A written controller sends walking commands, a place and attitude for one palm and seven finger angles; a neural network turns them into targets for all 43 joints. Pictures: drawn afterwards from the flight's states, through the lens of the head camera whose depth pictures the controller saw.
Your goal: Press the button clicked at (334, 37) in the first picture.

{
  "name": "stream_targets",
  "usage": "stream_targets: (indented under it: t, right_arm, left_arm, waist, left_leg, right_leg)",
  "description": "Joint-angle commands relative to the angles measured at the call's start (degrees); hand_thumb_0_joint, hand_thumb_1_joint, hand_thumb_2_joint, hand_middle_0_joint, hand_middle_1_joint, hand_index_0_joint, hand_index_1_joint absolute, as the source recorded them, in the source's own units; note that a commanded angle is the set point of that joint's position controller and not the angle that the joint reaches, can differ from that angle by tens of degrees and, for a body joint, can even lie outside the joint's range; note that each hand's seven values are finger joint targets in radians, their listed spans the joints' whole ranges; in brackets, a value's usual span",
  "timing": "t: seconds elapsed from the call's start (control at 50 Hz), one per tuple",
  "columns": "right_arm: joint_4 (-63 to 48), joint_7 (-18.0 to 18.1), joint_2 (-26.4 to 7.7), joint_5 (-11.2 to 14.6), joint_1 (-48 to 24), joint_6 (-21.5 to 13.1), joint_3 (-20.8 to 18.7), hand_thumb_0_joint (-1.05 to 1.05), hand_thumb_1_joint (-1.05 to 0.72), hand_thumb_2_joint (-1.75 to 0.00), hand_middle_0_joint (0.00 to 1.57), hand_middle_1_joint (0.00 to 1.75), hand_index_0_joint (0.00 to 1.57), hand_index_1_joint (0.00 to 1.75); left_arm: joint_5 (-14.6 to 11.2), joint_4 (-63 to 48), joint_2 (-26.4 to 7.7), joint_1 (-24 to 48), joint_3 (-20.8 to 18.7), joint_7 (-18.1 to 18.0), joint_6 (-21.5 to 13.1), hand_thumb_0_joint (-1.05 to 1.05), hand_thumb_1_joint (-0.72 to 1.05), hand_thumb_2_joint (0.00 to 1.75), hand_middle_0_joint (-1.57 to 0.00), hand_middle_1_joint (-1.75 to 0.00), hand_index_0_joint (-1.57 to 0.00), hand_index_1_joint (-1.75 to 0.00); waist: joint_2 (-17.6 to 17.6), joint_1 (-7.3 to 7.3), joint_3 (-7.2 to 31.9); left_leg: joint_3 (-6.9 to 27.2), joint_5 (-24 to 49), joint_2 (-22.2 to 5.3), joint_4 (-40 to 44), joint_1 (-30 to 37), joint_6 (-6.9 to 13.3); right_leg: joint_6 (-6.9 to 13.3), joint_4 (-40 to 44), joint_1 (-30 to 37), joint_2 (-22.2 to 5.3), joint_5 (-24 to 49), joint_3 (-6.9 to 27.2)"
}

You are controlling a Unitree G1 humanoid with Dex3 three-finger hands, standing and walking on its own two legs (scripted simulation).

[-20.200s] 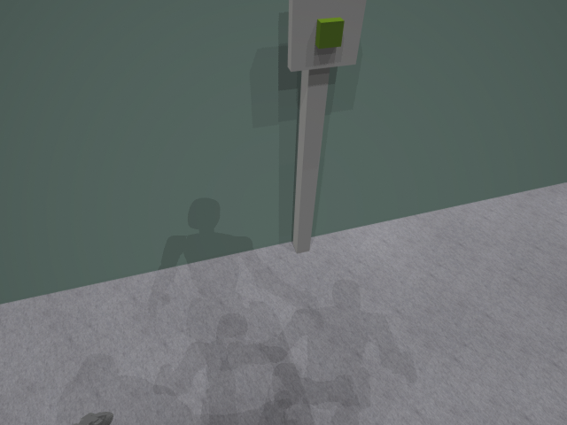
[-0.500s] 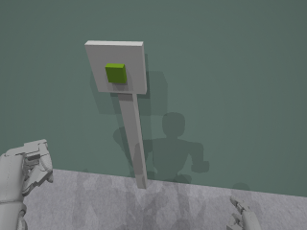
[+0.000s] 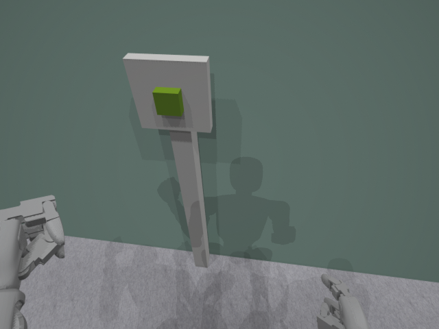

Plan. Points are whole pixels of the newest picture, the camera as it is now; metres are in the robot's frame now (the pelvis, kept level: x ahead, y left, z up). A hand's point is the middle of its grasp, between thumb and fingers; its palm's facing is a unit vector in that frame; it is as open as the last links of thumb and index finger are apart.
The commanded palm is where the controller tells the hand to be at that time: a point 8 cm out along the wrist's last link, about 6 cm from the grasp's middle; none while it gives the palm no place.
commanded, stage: step back with the hand held close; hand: left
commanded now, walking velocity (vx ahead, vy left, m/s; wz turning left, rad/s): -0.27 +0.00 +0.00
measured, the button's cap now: (169, 101) +0.54 +0.18 +0.16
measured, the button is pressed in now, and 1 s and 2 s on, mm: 0 0 0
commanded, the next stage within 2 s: stop stepping back and stand still in 1.26 s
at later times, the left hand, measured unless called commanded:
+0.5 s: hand (29, 278) +0.13 +0.26 +0.15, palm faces +0.32 -0.82 -0.48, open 3.1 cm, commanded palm +0.07 +0.30 +0.17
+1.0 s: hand out of the picture +0.07 +0.27 +0.16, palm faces +0.29 -0.85 -0.44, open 3.1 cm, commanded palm +0.01 +0.32 +0.17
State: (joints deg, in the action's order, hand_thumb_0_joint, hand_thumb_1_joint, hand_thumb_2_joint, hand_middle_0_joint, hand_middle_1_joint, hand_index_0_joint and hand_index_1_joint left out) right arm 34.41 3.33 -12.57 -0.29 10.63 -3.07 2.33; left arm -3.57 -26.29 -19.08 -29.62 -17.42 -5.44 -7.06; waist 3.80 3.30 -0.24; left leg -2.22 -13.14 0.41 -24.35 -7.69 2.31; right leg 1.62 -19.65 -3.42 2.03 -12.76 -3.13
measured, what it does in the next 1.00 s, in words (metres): walks backwards: right foot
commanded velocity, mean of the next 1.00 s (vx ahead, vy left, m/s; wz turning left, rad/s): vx -0.31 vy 0.00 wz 0.00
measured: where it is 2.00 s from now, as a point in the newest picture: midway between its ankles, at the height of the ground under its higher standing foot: outside the picture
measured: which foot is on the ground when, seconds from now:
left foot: down 0.00-1.00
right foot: down 0.00-0.68, up 0.70-0.96, down 0.98-1.00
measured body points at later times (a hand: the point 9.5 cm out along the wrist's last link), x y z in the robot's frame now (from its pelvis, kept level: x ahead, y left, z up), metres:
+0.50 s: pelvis -0.06 +0.02 -0.01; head -0.04 +0.03 +0.44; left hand +0.11 +0.30 +0.18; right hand +0.12 -0.22 -0.08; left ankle +0.01 +0.09 -0.74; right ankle -0.02 -0.10 -0.74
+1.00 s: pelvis -0.14 +0.04 -0.01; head -0.10 +0.07 +0.43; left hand +0.05 +0.32 +0.18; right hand +0.06 -0.17 -0.08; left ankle +0.01 +0.09 -0.74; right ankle -0.24 -0.09 -0.75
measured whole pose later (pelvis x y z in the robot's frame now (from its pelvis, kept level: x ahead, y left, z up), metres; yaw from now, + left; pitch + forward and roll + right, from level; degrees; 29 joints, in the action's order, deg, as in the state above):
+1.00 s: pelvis -0.14 +0.04 -0.01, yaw -3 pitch +5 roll -3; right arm 33.6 2.2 -9.6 -1.5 8.2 -5.4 1.8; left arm -3.6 -36.4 -25.4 -35.3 -21.6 -7.4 -16.1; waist -1.5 1.9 1.4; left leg -5.1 2.4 1.0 -20.5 -28.5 5.0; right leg 1.6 -21.7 -7.5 1.6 -20.0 0.1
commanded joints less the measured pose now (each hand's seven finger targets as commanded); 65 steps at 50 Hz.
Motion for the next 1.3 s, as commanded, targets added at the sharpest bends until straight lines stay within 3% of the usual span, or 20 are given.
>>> stream_targets:
  t: [0.0, 0.18, 0.3, 0.46, 0.58, 0.62, 0.68, 0.74, 0.88, 0.92, 0.96, 0.98, 1.02, 1.08, 1.12, 1.16, 1.18, 1.22, 1.26, 1.28]
  right_arm:
    - [-10.32, 0.54, -7.05, -0.08, -6.38, -0.93, -3.49, 0.00, -0.90, -0.90, 0.20, 0.30, 0.20, 0.30]
    - [-12.90, 1.26, -7.24, 0.85, -5.83, 1.56, -5.09, 0.00, -0.90, -0.90, 0.20, 0.30, 0.20, 0.30]
    - [-13.24, 1.50, -7.45, 1.03, -5.15, 1.10, -5.35, 0.00, -0.90, -0.90, 0.20, 0.30, 0.20, 0.30]
    - [-13.41, 1.64, -7.88, 0.84, -4.01, -1.00, -5.44, 0.00, -0.90, -0.90, 0.20, 0.30, 0.20, 0.30]
    - [-10.90, 1.91, -7.49, 0.27, -2.20, -2.26, -5.40, 0.00, -0.90, -0.90, 0.20, 0.30, 0.20, 0.30]
    - [-10.98, 2.13, -7.74, 0.33, -2.52, -2.73, -5.01, 0.00, -0.90, -0.90, 0.20, 0.30, 0.20, 0.30]
    - [-12.10, 2.73, -8.37, -0.31, -4.72, -4.46, -5.03, 0.00, -0.90, -0.90, 0.20, 0.30, 0.20, 0.30]
    - [-10.80, 1.78, -6.36, -1.00, -3.26, -5.45, -5.50, 0.00, -0.90, -0.90, 0.20, 0.30, 0.20, 0.30]
    - [-7.47, 0.27, -6.41, -1.34, -2.78, -5.85, -4.91, 0.00, -0.90, -0.90, 0.20, 0.30, 0.20, 0.30]
    - [-7.18, -0.12, -6.73, -1.20, -3.31, -4.56, -4.68, 0.00, -0.90, -0.90, 0.20, 0.30, 0.20, 0.30]
    - [-7.22, 0.06, -6.49, -1.20, -4.59, -3.81, -4.53, 0.00, -0.90, -0.90, 0.20, 0.30, 0.20, 0.30]
    - [-6.97, 0.17, -6.59, -1.69, -5.39, -3.95, -4.43, 0.00, -0.90, -0.90, 0.20, 0.30, 0.20, 0.30]
    - [-8.08, 0.27, -6.83, 0.09, -4.78, -4.02, -5.54, 0.00, -0.90, -0.90, 0.20, 0.30, 0.20, 0.30]
    - [-9.66, 0.93, -6.39, 0.35, -6.92, -3.23, -5.24, 0.00, -0.90, -0.90, 0.20, 0.30, 0.20, 0.30]
    - [-8.66, 1.50, -5.95, 0.43, -6.80, -2.96, -5.09, 0.00, -0.90, -0.90, 0.20, 0.30, 0.20, 0.30]
    - [-7.29, 1.72, -4.80, -0.10, -6.12, -2.69, -4.70, 0.00, -0.90, -0.90, 0.20, 0.30, 0.20, 0.30]
    - [-7.07, 1.93, -5.01, -0.12, -5.98, -2.99, -4.47, 0.00, -0.90, -0.90, 0.20, 0.30, 0.20, 0.30]
    - [-7.65, 2.86, -6.41, -0.07, -6.39, -3.66, -3.80, 0.00, -0.90, -0.90, 0.20, 0.30, 0.20, 0.30]
    - [-8.87, 2.45, -8.58, -0.14, -6.79, -5.34, -4.60, 0.00, -0.90, -0.90, 0.20, 0.30, 0.20, 0.30]
    - [-9.62, 2.45, -9.41, -1.17, -8.40, -5.60, -4.80, 0.00, -0.90, -0.90, 0.20, 0.30, 0.20, 0.30]
  left_arm:
    - [0.18, -12.09, -9.39, -0.80, -6.69, -0.69, -5.24, 0.00, 0.90, 0.90, -1.30, -1.50, -1.30, -1.50]
    - [-0.33, -16.36, -12.73, -6.61, -10.23, -1.79, -5.81, 0.00, 0.90, 0.90, -1.30, -1.50, -1.30, -1.50]
    - [0.03, -17.48, -12.34, -7.38, -10.02, -2.48, -6.68, 0.00, 0.90, 0.90, -1.30, -1.50, -1.30, -1.50]
    - [1.46, -17.28, -11.68, -5.50, -10.09, -3.51, -8.78, 0.00, 0.90, 0.90, -1.30, -1.50, -1.30, -1.50]
    - [1.49, -19.27, -12.36, -2.70, -9.56, -5.25, -10.23, 0.00, 0.90, 0.90, -1.30, -1.50, -1.30, -1.50]
    - [1.64, -20.56, -11.92, -3.30, -9.29, -5.44, -10.59, 0.00, 0.90, 0.90, -1.30, -1.50, -1.30, -1.50]
    - [3.35, -22.57, -13.07, -1.92, -11.58, -5.06, -11.52, 0.00, 0.90, 0.90, -1.30, -1.50, -1.30, -1.50]
    - [2.49, -20.11, -12.83, -5.05, -12.42, -4.99, -11.42, 0.00, 0.90, 0.90, -1.30, -1.50, -1.30, -1.50]
    - [0.25, -20.50, -11.78, -6.82, -8.01, -3.37, -11.42, 0.00, 0.90, 0.90, -1.30, -1.50, -1.30, -1.50]
    - [-0.30, -21.39, -13.62, -4.79, -8.63, -2.67, -12.24, 0.00, 0.90, 0.90, -1.30, -1.50, -1.30, -1.50]
    - [-1.08, -22.07, -15.76, -3.18, -10.99, -2.76, -13.20, 0.00, 0.90, 0.90, -1.30, -1.50, -1.30, -1.50]
    - [-1.26, -22.58, -16.59, -3.57, -12.34, -2.91, -13.49, 0.00, 0.90, 0.90, -1.30, -1.50, -1.30, -1.50]
    - [-1.64, -23.42, -15.43, -3.83, -11.62, -2.55, -13.15, 0.00, 0.90, 0.90, -1.30, -1.50, -1.30, -1.50]
    - [-2.98, -20.01, -16.19, -9.31, -13.69, -2.44, -12.39, 0.00, 0.90, 0.90, -1.30, -1.50, -1.30, -1.50]
    - [-2.82, -18.59, -15.87, -7.98, -12.55, -2.70, -12.19, 0.00, 0.90, 0.90, -1.30, -1.50, -1.30, -1.50]
    - [-1.55, -16.87, -14.82, -4.54, -11.07, -3.16, -11.20, 0.00, 0.90, 0.90, -1.30, -1.50, -1.30, -1.50]
    - [-1.15, -17.19, -14.15, -1.06, -9.82, -3.08, -10.94, 0.00, 0.90, 0.90, -1.30, -1.50, -1.30, -1.50]
    - [-0.20, -16.67, -14.23, 1.94, -8.69, -2.89, -10.78, 0.00, 0.90, 0.90, -1.30, -1.50, -1.30, -1.50]
    - [-0.47, -17.96, -14.57, 2.41, -9.53, -2.40, -12.92, 0.00, 0.90, 0.90, -1.30, -1.50, -1.30, -1.50]
    - [0.07, -18.60, -15.63, 2.38, -10.68, -2.31, -13.46, 0.00, 0.90, 0.90, -1.30, -1.50, -1.30, -1.50]
  waist:
    - [-2.14, -2.20, 2.86]
    - [-2.12, -2.30, 10.70]
    - [-0.67, -2.57, 8.70]
    - [-1.56, -3.40, 3.16]
    - [-6.20, -4.51, 4.44]
    - [-1.76, -4.39, 4.05]
    - [12.99, -3.20, 4.01]
    - [2.65, -2.88, 5.93]
    - [7.51, -2.68, 10.90]
    - [4.05, -2.47, 12.89]
    - [0.53, -2.91, 14.32]
    - [2.89, -2.59, 16.07]
    - [-1.73, -3.30, 17.54]
    - [-2.13, -3.44, 10.55]
    - [-5.15, -4.25, 4.35]
    - [-8.70, -4.89, 0.12]
    - [-9.50, -5.40, -1.73]
    - [-0.43, -4.83, -5.48]
    - [11.89, -3.57, 0.11]
    - [14.09, -2.82, 2.22]
  left_leg:
    - [5.04, 12.35, -3.05, 0.61, 0.24, 0.61]
    - [5.99, 23.74, -5.47, -0.33, -2.10, 0.47]
    - [7.44, 14.73, -6.71, 1.10, -8.58, 1.08]
    - [10.16, -14.89, -6.91, 3.53, -22.40, 2.46]
    - [7.72, -10.04, -2.94, -9.97, -8.51, -0.13]
    - [11.43, -11.72, -5.49, -3.87, -10.02, 0.66]
    - [28.23, -34.56, -18.30, 21.70, -33.18, 5.16]
    - [22.70, -16.89, -16.67, 15.80, -21.71, 5.82]
    - [12.13, 9.06, -10.90, 12.38, -2.48, -3.07]
    - [8.51, 15.91, -9.08, 6.95, 2.84, -4.38]
    - [5.56, 13.85, -7.23, 1.23, 8.38, -3.73]
    - [5.78, 14.70, -7.56, 2.18, 8.39, -4.02]
    - [5.91, 12.97, -7.15, 0.51, 12.69, -3.20]
    - [5.59, -1.31, -5.26, -3.03, 6.07, -4.44]
    - [5.12, -3.32, -2.13, -15.92, 6.69, -5.33]
    - [5.51, -2.27, -0.97, -21.85, 2.32, -4.50]
    - [6.25, -1.57, -1.21, -19.45, 0.34, -4.06]
    - [10.64, 8.58, -5.00, -0.57, -5.92, -2.01]
    - [24.90, -17.58, -14.97, 21.59, -18.00, 1.47]
    - [29.89, -29.69, -18.09, 27.49, -25.69, 0.77]
  right_leg:
    - [-0.58, 3.52, -7.82, -6.56, 12.74, 7.17]
    - [-1.68, -4.66, -5.35, -5.54, 19.35, 4.94]
    - [-1.59, -6.43, -6.30, -5.26, 12.34, 5.97]
    - [-0.55, -5.79, -7.73, -5.65, -5.20, 9.41]
    - [2.79, 1.84, -24.93, -11.48, -14.26, 12.58]
    - [1.38, -2.84, -23.37, -8.52, -11.98, 9.01]
    - [-2.55, -31.25, -2.59, 2.18, -8.23, 4.10]
    - [-1.55, -33.05, -10.72, 0.80, -13.91, 5.79]
    - [0.16, -1.54, -8.81, 1.29, -8.79, 1.19]
    - [1.25, 2.26, -10.54, -0.62, -4.25, 3.28]
    - [2.00, 2.39, -17.62, -4.49, -1.69, 5.43]
    - [1.65, 0.56, -17.42, -4.33, -2.93, 4.93]
    - [0.96, -0.95, -19.66, -2.34, -3.85, 2.31]
    - [3.37, 2.64, -26.12, -5.57, -15.33, 3.45]
    - [6.11, 8.06, -38.33, -12.40, -20.91, 9.01]
    - [6.92, 7.22, -39.25, -16.01, -12.62, 10.46]
    - [5.95, 4.67, -37.48, -15.02, -5.92, 9.47]
    - [0.28, -3.55, -28.95, -5.56, -1.90, 3.97]
    - [-1.21, -20.06, -10.82, 4.66, -17.05, 2.75]
    - [-0.45, -28.00, -4.17, 5.43, -19.20, 4.23]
